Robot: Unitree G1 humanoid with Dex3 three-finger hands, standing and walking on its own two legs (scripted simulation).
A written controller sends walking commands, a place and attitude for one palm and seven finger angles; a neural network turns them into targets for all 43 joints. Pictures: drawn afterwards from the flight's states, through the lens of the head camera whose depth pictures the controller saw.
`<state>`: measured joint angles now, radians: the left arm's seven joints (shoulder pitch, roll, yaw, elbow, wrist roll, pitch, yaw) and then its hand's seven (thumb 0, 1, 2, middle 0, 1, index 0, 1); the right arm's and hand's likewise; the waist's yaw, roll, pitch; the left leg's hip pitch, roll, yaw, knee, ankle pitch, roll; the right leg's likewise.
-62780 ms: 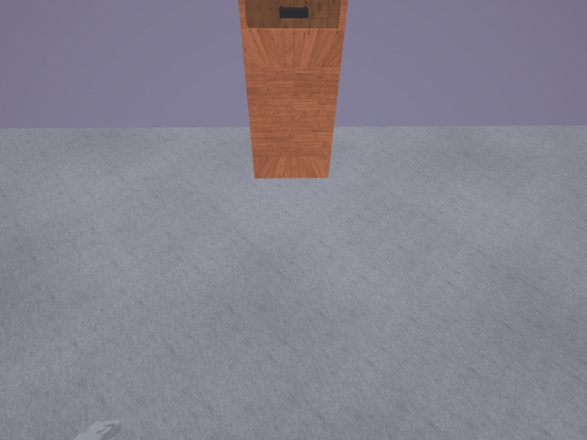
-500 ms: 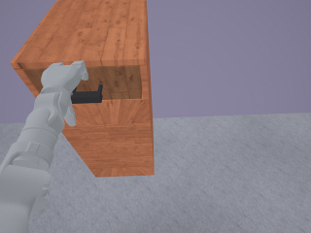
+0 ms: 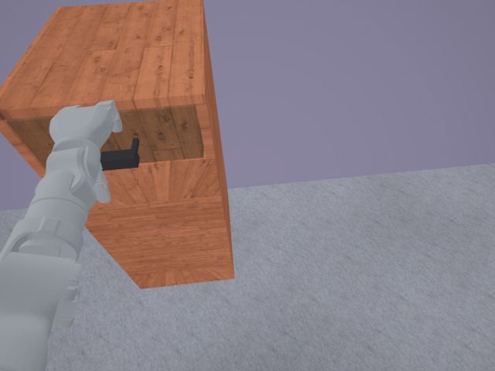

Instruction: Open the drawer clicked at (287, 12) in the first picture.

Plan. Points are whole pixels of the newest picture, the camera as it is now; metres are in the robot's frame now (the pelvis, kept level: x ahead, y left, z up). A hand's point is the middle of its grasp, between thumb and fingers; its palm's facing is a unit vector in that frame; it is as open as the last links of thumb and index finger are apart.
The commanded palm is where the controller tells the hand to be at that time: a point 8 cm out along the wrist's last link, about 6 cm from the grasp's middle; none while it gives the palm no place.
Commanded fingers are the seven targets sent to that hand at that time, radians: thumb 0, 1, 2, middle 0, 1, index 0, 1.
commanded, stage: lower the fingers behind the handle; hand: left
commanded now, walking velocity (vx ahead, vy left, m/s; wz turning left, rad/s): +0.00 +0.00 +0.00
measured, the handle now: (112, 152) +0.52 +0.25 +0.05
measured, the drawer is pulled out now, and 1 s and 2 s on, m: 0.00 0.00 0.00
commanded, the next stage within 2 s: lift the fingers back up to retry in 1.38 s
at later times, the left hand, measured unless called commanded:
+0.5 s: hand (103, 161) +0.47 +0.25 +0.08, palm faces -0.01 -0.02 -1.00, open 13.7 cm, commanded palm +0.45 +0.25 +0.13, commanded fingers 0.00 -0.50 0.30 -0.30 -1.20 -0.30 -1.20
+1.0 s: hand (105, 167) +0.47 +0.25 +0.06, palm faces +0.01 +0.01 -1.00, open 13.8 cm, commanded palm +0.45 +0.25 +0.09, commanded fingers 0.00 -0.50 0.30 -0.30 -1.20 -0.30 -1.20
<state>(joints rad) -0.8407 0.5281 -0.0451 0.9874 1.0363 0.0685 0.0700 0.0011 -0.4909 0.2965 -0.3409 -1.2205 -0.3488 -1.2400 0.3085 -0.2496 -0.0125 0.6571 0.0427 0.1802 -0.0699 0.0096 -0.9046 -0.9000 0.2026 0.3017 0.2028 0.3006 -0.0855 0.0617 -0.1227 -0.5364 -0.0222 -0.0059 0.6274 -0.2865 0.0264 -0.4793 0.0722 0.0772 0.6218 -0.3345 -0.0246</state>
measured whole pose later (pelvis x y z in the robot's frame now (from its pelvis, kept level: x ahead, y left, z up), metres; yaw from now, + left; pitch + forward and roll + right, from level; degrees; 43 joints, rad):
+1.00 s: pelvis -0.01 +0.02 -0.02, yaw +1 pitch +16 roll -2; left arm -0.87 0.49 -0.10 0.99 1.07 0.01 0.23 0.00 -0.49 0.30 -0.29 -1.33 -0.32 -1.20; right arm 0.35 -0.26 -0.05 0.67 0.02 0.16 -0.03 0.01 -0.91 -0.90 0.20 0.30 0.20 0.30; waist -0.08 0.04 -0.15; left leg -0.73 -0.03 -0.03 0.79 -0.34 0.05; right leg -0.65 0.07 0.05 0.75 -0.38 -0.01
